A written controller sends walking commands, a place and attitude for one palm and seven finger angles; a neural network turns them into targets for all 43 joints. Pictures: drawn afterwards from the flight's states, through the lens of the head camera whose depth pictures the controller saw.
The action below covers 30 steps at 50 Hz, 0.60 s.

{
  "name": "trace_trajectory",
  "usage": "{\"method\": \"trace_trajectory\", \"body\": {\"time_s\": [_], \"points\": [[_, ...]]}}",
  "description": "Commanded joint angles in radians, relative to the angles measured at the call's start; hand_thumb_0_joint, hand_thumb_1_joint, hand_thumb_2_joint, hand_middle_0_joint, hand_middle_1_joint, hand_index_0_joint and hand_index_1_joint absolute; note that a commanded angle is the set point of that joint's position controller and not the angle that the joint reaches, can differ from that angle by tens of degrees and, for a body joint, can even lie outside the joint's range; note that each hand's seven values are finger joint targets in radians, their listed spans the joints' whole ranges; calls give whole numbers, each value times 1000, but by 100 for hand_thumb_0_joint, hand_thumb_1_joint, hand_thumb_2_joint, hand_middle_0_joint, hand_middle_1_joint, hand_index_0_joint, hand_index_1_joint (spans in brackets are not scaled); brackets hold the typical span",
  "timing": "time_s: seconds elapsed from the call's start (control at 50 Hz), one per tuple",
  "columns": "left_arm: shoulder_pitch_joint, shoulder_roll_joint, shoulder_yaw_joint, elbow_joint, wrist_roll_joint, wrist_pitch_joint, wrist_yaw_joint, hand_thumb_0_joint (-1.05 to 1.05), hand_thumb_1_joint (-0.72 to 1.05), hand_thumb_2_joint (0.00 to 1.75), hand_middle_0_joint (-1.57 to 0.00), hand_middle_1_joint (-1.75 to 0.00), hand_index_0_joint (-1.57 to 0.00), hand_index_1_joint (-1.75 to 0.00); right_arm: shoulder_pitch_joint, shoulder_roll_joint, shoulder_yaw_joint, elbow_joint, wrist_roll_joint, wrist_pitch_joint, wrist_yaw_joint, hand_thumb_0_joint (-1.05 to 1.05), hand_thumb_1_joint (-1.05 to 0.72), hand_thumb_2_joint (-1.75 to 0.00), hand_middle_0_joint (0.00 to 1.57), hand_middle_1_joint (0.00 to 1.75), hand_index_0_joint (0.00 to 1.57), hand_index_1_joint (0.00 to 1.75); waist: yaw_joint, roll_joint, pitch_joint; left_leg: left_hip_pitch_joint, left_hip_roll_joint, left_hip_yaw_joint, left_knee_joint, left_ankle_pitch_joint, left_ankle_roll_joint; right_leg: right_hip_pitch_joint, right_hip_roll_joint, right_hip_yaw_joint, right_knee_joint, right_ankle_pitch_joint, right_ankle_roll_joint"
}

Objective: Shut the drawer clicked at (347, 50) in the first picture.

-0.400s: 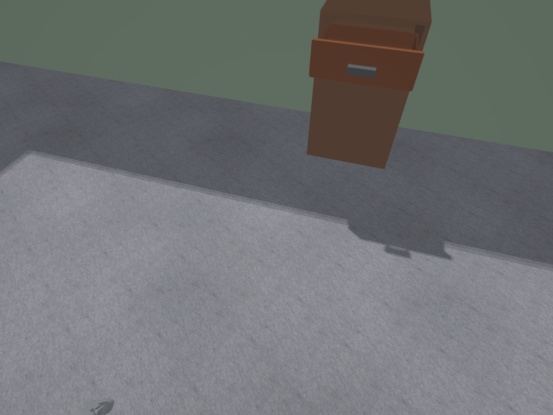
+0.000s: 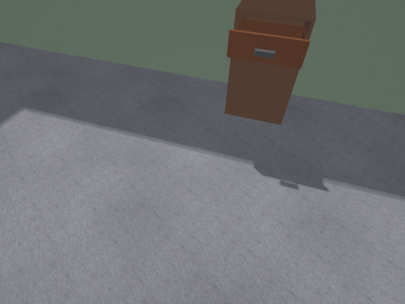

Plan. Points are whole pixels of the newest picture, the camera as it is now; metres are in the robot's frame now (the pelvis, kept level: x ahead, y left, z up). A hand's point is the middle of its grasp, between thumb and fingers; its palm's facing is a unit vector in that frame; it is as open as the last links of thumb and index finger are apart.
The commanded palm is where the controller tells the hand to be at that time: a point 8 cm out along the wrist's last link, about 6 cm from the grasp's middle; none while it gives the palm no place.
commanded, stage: stand and wait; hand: left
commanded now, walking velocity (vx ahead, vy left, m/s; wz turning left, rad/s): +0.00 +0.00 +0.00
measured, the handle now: (264, 51) +1.31 -0.25 -0.08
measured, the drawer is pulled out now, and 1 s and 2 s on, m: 0.28 0.28 0.28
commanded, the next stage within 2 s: look at it before walking up in 0.42 s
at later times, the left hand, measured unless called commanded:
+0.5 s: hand out of the picture +0.07 +0.25 -0.15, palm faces -0.02 -0.94 -0.33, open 7.4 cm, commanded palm none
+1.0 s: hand out of the picture +0.07 +0.25 -0.15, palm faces -0.02 -0.94 -0.34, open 7.4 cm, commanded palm none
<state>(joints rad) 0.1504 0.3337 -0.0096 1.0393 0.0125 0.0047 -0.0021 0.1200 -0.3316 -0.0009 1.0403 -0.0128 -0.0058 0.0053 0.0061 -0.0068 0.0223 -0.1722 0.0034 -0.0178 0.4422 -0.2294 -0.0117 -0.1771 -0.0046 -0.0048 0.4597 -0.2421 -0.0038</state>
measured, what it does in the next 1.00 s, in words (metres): stands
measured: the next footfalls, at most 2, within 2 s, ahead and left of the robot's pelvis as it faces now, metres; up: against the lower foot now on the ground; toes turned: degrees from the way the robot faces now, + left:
left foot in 2.00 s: +0.41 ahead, +0.03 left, +0.00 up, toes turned -12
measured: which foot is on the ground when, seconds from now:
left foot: down 0.00-1.00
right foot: down 0.00-1.00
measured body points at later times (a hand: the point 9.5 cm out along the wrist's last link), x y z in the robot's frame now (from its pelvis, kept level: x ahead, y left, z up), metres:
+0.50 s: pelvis -0.01 +0.00 +0.00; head -0.01 +0.00 +0.45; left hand +0.07 +0.30 -0.13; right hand +0.06 -0.30 -0.13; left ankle +0.01 +0.13 -0.74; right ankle +0.01 -0.12 -0.74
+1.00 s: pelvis +0.00 +0.00 +0.00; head +0.00 +0.00 +0.45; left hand +0.07 +0.30 -0.13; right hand +0.08 -0.30 -0.13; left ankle +0.01 +0.13 -0.74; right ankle +0.01 -0.12 -0.74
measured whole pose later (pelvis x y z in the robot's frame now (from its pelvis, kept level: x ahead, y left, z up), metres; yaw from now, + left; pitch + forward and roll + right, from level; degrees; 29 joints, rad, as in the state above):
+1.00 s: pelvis +0.00 +0.00 +0.00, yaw +0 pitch -2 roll +0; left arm 0.14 0.35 -0.01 1.09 0.01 0.00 0.00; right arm 0.12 -0.34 0.00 1.11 -0.01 -0.01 0.01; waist 0.01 -0.01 0.03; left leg -0.14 0.01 -0.02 0.38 -0.20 -0.01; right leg -0.14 0.00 -0.01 0.39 -0.20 0.00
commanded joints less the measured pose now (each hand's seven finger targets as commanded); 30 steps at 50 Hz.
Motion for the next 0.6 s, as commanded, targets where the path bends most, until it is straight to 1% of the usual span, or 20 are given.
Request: {"method": "trace_trajectory", "body": {"time_s": [0.0, 0.02, 0.04, 0.08, 0.1, 0.16, 0.2, 0.22, 0.26, 0.3, 0.32, 0.34, 0.42, 0.46, 0.48, 0.54, 0.58], "points": [[-59, 210, 47, -64, -2, -27, 12, 0, 90, 90, -20, -30, -20, -30, -63, -205, -41, -55, 0, -26, -17, 0, -90, -90, 20, 30, 20, 30, -6, 14, -48, -4, 100, -81, -85, 105, 43, -1, -113, 106, -109, 74, -30], [-58, 211, 47, -59, -2, -27, 12, 0, 90, 90, -20, -30, -20, -30, -61, -204, -41, -49, 0, -26, -16, 0, -90, -90, 20, 30, 20, 30, -6, 0, -49, -4, 99, -83, -88, 99, 43, 0, -115, 108, -115, 63, -30], [-57, 211, 46, -55, -3, -28, 11, 0, 90, 90, -20, -30, -20, -30, -56, -207, -40, -46, 0, -27, -17, 0, -90, -90, 20, 30, 20, 30, -7, 11, -50, -4, 99, -83, -90, 96, 42, 1, -115, 111, -119, 58, -31], [-52, 215, 47, -50, -3, -28, 12, 0, 90, 90, -20, -30, -20, -30, -55, -207, -39, -37, 1, -24, -15, 0, -90, -90, 20, 30, 20, 30, -4, -1, -44, -6, 98, -84, -90, 80, 41, -4, -116, 115, -130, 35, -31], [-55, 215, 47, -46, -3, -28, 11, 0, 90, 90, -20, -30, -20, -30, -49, -207, -39, -33, 1, -24, -15, 0, -90, -90, 20, 30, 20, 30, -8, -6, -39, -9, 97, -84, -94, 69, 39, -9, -117, 117, -135, 17, -31], [-50, 215, 45, -35, -4, -29, 11, 0, 90, 90, -20, -30, -20, -30, -45, -210, -37, -19, 1, -26, -15, 0, -90, -90, 20, 30, 20, 30, -6, 1, -40, -6, 99, -88, -98, 77, 40, -6, -118, 120, -139, 20, -32], [-52, 218, 45, -31, -3, -29, 11, 0, 90, 90, -20, -30, -20, -30, -37, -210, -38, -13, 1, -24, -14, 0, -90, -90, 20, 30, 20, 30, -7, -13, -34, -12, 99, -88, -100, 68, 38, -9, -119, 121, -144, 5, -32], [-52, 216, 46, -31, -3, -29, 11, 0, 90, 90, -20, -30, -20, -30, -35, -212, -37, -10, 1, -25, -14, 0, -90, -90, 20, 30, 20, 30, -7, -10, -35, -12, 100, -87, -103, 67, 38, -7, -118, 121, -144, 3, -32], [-51, 217, 45, -27, -4, -29, 11, 0, 90, 90, -20, -30, -20, -30, -36, -213, -36, -3, 2, -27, -15, 0, -90, -90, 20, 30, 20, 30, -6, 5, -37, -11, 102, -91, -107, 79, 38, -2, -116, 120, -142, 21, -31], [-48, 216, 45, -24, -3, -28, 11, 0, 90, 90, -20, -30, -20, -30, -34, -212, -36, -2, 3, -28, -15, 0, -90, -90, 20, 30, 20, 30, -3, 7, -41, -13, 105, -93, -109, 88, 40, 8, -117, 115, -138, 36, -31], [-47, 216, 45, -21, -4, -29, 12, 0, 90, 90, -20, -30, -20, -30, -36, -213, -36, 1, 3, -28, -15, 0, -90, -90, 20, 30, 20, 30, -3, -3, -47, -4, 105, -92, -107, 98, 39, 10, -120, 114, -139, 46, -30], [-48, 217, 44, -20, -4, -29, 12, 0, 90, 90, -20, -30, -20, -30, -37, -214, -35, 2, 2, -27, -15, 0, -90, -90, 20, 30, 20, 30, -4, 2, -40, -3, 105, -90, -107, 96, 37, 4, -119, 116, -141, 47, -30], [-53, 218, 44, -20, -3, -28, 11, 0, 90, 90, -20, -30, -20, -30, -32, -214, -35, 5, 3, -25, -14, 0, -90, -90, 20, 30, 20, 30, -6, 0, -26, -14, 105, -93, -117, 74, 37, -3, -117, 117, -149, 16, -29], [-52, 216, 43, -18, -2, -28, 12, 0, 90, 90, -20, -30, -20, -30, -38, -212, -36, 7, 3, -27, -14, 0, -90, -90, 20, 30, 20, 30, -4, 2, -28, -5, 107, -93, -118, 89, 38, -2, -118, 115, -148, 38, -29], [-51, 217, 43, -20, -2, -28, 12, 0, 90, 90, -20, -30, -20, -30, -36, -214, -35, 7, 3, -26, -14, 0, -90, -90, 20, 30, 20, 30, -4, 9, -28, -8, 106, -94, -118, 83, 37, -2, -116, 116, -148, 30, -29], [-54, 213, 44, -21, -2, -29, 12, 0, 90, 90, -20, -30, -20, -30, -36, -212, -37, 6, 2, -28, -14, 0, -90, -90, 20, 30, 20, 30, -5, 5, -42, 1, 108, -95, -118, 108, 37, 10, -117, 112, -142, 63, -28], [-53, 215, 43, -19, -1, -29, 12, 0, 90, 90, -20, -30, -20, -30, -39, -213, -36, 5, 4, -27, -14, 0, -90, -90, 20, 30, 20, 30, -4, 6, -32, -2, 110, -95, -121, 104, 38, 6, -115, 109, -144, 62, -27]]}}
